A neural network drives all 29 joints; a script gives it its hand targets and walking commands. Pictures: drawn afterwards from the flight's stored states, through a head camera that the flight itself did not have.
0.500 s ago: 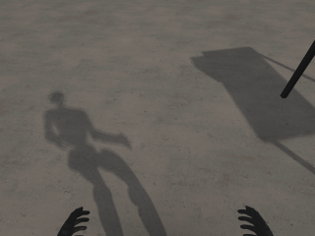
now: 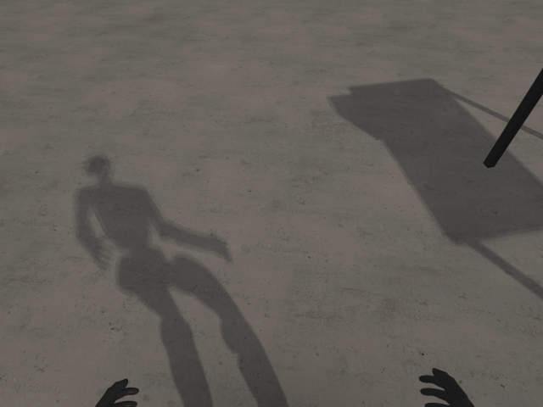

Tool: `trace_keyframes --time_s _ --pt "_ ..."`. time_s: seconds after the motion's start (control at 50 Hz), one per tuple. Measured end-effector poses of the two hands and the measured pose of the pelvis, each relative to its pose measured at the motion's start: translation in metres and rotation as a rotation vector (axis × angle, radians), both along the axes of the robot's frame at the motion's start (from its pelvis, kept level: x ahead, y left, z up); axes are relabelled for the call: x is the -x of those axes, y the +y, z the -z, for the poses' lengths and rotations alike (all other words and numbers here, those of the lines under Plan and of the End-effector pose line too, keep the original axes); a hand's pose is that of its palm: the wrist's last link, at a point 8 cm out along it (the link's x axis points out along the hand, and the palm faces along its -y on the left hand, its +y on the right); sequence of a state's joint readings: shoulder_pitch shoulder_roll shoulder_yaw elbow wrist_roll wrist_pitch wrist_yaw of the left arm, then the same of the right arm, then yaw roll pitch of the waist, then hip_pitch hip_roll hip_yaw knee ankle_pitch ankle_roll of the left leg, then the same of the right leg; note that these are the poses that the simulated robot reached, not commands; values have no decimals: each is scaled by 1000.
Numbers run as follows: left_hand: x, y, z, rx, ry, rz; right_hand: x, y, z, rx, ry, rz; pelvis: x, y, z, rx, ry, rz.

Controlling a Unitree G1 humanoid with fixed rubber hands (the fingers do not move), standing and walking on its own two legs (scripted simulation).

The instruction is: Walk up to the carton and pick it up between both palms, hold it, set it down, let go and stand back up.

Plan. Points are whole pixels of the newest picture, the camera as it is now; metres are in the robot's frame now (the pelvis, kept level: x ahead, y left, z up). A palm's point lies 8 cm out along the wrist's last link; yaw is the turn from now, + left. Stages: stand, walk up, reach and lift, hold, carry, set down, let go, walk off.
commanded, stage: stand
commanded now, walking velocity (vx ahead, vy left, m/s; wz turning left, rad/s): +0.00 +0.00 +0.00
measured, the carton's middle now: out of the picture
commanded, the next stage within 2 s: none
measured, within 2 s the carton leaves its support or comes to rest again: neither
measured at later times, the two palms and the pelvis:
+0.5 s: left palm out of the picture +0.08 +0.28 -0.11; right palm out of the picture +0.10 -0.26 -0.10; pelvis -0.01 +0.00 +0.00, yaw +0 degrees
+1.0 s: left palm out of the picture +0.04 +0.29 -0.12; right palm out of the picture +0.06 -0.27 -0.11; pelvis -0.03 +0.00 +0.00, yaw +0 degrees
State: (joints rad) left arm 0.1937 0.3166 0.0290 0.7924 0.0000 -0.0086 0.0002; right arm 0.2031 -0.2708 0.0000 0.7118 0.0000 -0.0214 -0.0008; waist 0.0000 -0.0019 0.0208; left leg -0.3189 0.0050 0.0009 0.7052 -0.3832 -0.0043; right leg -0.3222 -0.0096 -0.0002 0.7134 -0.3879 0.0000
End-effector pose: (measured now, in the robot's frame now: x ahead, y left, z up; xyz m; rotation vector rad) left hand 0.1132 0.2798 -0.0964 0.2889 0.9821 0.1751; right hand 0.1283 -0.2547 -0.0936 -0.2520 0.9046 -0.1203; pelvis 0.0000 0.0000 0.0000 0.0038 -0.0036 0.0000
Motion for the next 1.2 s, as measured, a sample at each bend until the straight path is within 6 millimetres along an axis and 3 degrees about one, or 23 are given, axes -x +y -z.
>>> trace_keyframes --time_s 1.2 --pt "82 13 24 16 183 -69 80 -9 18 28 178 64 31 7 -1 14 -43 4"
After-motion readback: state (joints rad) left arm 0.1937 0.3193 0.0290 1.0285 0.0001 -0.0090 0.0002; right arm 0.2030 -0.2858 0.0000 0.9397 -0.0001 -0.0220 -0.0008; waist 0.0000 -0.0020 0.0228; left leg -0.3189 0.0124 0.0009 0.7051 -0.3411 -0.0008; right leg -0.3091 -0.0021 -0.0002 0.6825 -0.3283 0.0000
